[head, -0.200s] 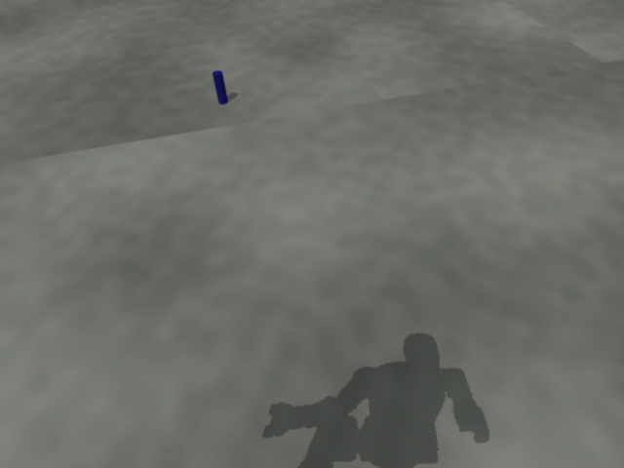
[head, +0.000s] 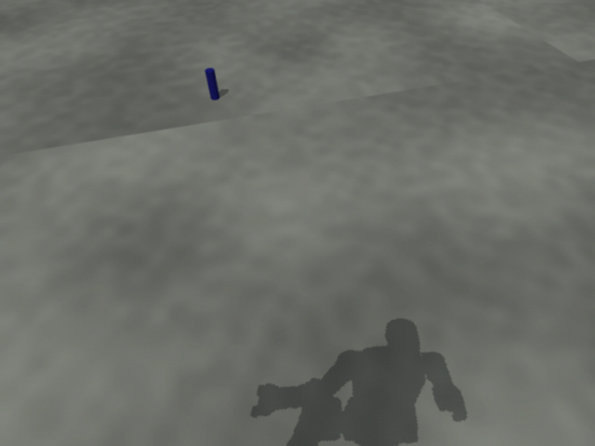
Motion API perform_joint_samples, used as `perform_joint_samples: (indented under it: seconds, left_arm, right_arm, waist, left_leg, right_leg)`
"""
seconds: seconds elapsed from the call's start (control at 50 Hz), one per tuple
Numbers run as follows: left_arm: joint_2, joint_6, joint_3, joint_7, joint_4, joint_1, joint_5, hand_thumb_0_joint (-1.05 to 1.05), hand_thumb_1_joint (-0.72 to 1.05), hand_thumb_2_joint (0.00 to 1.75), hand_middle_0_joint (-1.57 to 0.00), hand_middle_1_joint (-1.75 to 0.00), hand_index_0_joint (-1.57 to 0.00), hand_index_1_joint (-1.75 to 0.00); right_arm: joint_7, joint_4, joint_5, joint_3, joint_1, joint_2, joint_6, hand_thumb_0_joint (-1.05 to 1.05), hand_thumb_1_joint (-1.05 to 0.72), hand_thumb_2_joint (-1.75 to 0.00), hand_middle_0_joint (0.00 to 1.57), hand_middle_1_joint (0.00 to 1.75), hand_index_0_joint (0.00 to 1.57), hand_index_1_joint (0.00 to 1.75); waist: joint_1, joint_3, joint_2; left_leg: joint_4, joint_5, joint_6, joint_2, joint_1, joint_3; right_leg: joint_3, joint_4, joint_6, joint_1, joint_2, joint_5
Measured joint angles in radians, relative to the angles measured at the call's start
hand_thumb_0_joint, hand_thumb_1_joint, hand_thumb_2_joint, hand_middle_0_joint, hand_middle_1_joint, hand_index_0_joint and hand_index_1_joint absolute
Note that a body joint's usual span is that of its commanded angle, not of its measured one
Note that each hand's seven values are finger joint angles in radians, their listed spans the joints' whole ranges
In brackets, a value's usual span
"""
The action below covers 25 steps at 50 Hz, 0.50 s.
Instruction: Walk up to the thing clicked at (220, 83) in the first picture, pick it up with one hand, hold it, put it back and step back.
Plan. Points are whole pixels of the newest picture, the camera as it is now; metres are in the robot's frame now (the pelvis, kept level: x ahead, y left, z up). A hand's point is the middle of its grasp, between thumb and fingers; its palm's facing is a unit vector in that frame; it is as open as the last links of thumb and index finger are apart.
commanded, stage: stand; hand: left
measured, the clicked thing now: (212, 84) +2.12 +0.60 -0.69
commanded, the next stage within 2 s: walk up in 0.92 s
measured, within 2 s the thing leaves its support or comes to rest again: neither
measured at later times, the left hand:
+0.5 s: hand out of the picture +0.07 +0.25 -0.16, palm faces -0.02 -0.94 -0.34, open 7.3 cm
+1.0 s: hand out of the picture +0.08 +0.26 -0.15, palm faces +0.02 -0.95 -0.32, open 7.3 cm
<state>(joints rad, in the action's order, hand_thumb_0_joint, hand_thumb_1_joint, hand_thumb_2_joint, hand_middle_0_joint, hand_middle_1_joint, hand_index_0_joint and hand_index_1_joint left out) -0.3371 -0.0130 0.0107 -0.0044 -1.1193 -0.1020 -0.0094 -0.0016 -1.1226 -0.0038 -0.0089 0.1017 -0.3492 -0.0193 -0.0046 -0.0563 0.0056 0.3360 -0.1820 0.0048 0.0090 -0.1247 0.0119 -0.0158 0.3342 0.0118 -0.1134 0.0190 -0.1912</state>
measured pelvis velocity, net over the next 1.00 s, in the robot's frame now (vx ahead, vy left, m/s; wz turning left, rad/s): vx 0.01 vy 0.00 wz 0.04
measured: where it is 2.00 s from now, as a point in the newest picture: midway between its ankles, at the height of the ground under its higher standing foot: (260, 343)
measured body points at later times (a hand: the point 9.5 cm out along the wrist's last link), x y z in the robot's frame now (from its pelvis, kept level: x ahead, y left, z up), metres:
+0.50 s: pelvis +0.00 +0.00 +0.00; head +0.01 +0.00 +0.45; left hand +0.07 +0.30 -0.13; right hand +0.08 -0.30 -0.13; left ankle +0.00 +0.12 -0.75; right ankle -0.01 -0.13 -0.75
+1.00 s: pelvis +0.01 +0.00 +0.00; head +0.01 +0.00 +0.45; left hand +0.07 +0.31 -0.13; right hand +0.09 -0.30 -0.13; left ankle +0.00 +0.11 -0.74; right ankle -0.01 -0.12 -0.74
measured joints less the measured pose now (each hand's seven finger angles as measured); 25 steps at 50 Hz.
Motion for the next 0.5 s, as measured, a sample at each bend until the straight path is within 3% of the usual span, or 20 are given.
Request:
perform_joint_samples:
  seconds: [0.5]
  left_arm:
    - [-0.002, 0.002, -0.004, 0.001, -0.003, -0.012, 0.000, 0.01, 0.91, 0.90, -0.21, -0.30, -0.21, -0.30]
  right_arm:
    - [0.000, 0.000, 0.000, 0.001, 0.006, -0.001, 0.002, 0.00, -0.91, -0.90, 0.20, 0.30, 0.20, 0.30]
  waist:
    - [-0.001, 0.003, 0.000]
  left_leg:
    - [-0.012, 0.003, 0.002, 0.004, 0.012, 0.005]
  right_leg:
    - [-0.005, -0.012, 0.002, 0.014, 0.004, 0.001]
